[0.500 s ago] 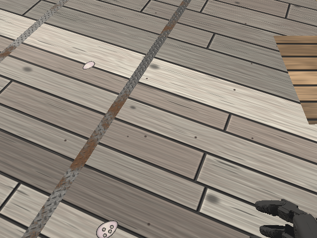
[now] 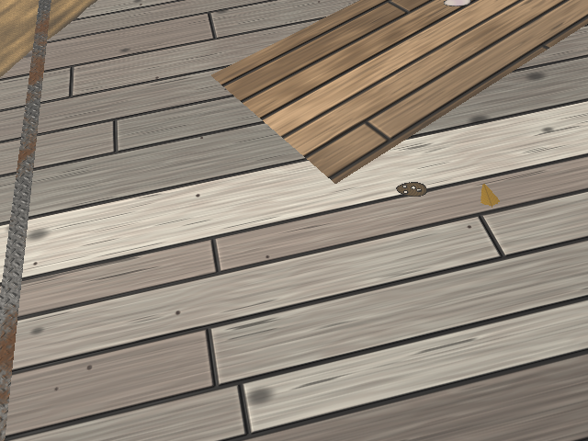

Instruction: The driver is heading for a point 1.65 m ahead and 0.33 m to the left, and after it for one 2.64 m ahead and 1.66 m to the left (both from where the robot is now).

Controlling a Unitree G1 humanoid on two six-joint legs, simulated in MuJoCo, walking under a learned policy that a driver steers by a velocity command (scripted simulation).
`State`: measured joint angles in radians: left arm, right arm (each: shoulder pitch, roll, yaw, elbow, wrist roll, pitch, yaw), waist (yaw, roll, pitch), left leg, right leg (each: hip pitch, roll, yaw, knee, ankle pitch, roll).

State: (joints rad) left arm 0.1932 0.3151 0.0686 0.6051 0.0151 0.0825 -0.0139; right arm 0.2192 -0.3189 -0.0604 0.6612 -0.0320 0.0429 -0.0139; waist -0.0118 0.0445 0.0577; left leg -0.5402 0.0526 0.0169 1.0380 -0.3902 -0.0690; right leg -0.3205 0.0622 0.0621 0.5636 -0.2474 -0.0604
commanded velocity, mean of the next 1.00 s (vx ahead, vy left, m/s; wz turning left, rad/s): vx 0.21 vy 0.00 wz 0.36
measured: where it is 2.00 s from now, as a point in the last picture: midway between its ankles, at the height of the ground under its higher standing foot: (197, 292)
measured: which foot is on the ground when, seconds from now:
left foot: up 0.00-0.24, down 0.26-0.62, up 0.64-1.00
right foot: down 0.00-0.28, up 0.30-0.60, down 0.62-1.00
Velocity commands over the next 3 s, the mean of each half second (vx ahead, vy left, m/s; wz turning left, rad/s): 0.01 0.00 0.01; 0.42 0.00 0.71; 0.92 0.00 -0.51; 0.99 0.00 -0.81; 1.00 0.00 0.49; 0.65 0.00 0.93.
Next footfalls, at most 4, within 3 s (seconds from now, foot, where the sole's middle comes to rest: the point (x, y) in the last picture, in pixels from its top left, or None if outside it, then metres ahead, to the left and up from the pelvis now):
0.26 left None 0.08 0.11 -0.77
0.62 right None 0.07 -0.09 -0.77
1.14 left None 0.22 0.29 -0.77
1.62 right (216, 356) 0.67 0.27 -0.77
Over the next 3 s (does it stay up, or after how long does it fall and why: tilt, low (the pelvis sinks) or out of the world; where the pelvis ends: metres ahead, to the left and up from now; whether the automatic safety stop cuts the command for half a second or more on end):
stays up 1.69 0.29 -0.02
